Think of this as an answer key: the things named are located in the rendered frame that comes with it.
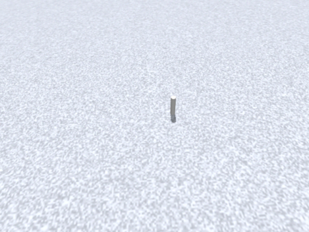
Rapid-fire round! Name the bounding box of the can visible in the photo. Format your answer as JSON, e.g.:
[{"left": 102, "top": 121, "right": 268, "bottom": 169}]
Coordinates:
[{"left": 170, "top": 96, "right": 176, "bottom": 115}]

